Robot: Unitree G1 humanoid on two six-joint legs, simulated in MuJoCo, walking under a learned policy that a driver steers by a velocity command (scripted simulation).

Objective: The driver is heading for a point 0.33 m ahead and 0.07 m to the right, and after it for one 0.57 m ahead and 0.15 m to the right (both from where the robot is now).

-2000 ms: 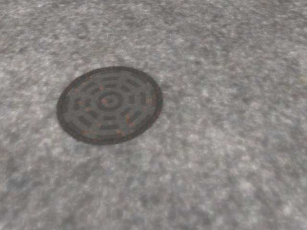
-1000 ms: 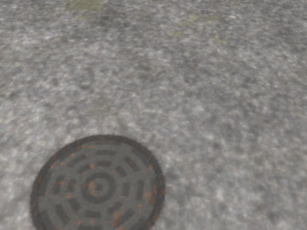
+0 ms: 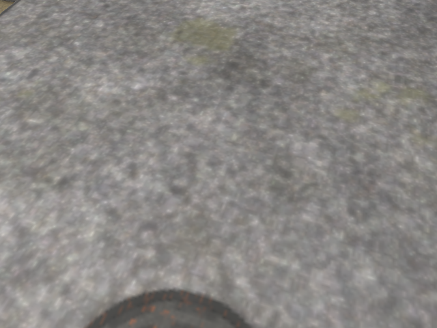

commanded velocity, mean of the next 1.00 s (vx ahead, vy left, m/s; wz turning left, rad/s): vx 0.13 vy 0.00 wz -0.32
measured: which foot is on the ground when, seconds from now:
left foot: down 0.00-0.28, up 0.30-0.62, down 0.64-1.00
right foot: down 0.00-0.64, up 0.66-0.96, down 0.98-1.00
